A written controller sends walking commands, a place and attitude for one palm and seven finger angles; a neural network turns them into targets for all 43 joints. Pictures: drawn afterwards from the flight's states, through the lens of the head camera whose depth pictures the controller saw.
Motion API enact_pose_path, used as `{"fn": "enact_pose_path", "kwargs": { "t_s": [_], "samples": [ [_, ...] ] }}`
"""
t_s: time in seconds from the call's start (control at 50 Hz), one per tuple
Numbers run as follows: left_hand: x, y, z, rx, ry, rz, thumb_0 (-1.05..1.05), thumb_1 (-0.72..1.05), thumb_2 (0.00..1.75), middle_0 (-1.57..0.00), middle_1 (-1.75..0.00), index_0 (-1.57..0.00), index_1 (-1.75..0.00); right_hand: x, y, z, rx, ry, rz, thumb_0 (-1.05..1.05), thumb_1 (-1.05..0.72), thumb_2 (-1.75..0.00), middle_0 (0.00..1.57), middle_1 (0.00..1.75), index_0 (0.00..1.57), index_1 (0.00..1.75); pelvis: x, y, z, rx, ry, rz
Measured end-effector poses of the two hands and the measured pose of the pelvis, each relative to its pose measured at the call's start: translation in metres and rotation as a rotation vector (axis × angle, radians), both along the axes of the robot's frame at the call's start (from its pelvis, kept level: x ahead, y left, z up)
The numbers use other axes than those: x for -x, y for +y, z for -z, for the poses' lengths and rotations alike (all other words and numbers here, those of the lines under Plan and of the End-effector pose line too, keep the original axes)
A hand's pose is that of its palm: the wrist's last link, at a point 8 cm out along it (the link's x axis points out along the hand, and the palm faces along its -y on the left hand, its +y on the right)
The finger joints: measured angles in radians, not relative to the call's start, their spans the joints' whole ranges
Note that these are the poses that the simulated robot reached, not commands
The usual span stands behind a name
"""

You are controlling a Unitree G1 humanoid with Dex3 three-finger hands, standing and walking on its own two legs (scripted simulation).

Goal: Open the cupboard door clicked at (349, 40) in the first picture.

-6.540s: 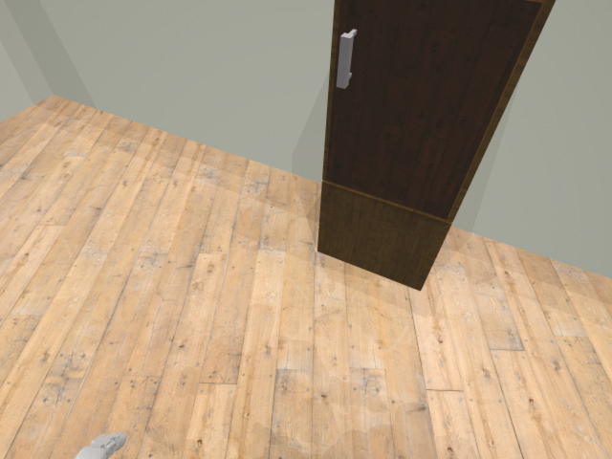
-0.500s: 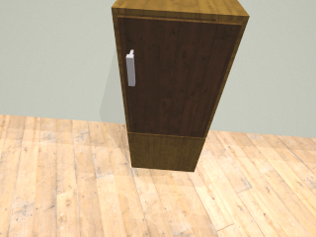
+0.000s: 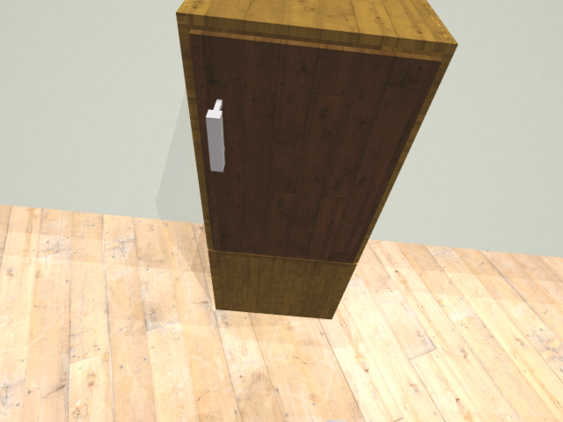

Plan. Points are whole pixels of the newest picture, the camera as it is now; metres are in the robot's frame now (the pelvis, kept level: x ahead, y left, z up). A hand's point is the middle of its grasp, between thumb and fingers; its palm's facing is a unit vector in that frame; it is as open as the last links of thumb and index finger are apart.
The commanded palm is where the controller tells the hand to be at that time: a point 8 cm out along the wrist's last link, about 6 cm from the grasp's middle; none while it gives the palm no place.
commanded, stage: come to a stop and stand still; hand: left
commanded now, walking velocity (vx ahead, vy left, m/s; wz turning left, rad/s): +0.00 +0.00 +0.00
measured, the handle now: (218, 135) +0.58 +0.15 +0.08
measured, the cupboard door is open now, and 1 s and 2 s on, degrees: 0 0 0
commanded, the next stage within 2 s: look again from close up in 1.56 s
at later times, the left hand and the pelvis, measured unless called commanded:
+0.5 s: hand out of the picture +0.12 +0.13 -0.17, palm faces +0.09 -0.98 -0.18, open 7.3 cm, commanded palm none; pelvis +0.01 -0.04 -0.01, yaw +4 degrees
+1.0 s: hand out of the picture -0.05 +0.13 -0.17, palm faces +0.06 -0.99 -0.15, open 7.4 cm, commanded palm none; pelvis -0.03 -0.04 +0.01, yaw +3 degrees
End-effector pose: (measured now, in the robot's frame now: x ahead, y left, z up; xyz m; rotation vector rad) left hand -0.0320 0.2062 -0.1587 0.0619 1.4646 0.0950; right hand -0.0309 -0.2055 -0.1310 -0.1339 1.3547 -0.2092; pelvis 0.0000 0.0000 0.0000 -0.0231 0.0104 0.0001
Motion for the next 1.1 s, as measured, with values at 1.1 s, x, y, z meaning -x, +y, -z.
{"fn": "enact_pose_path", "kwargs": {
  "t_s": [1.1],
  "samples": [
    [0.010,-0.049,-0.013,-0.086,-0.056,-0.044,0.02,0.95,0.90,-0.20,-0.30,-0.19,-0.30,0.066,-0.043,0.018,-0.100,0.204,0.010,0.01,-0.91,-0.89,0.20,0.30,0.20,0.29,0.022,-0.055,0.003,-0.040,-0.004,-0.055]
  ]
}}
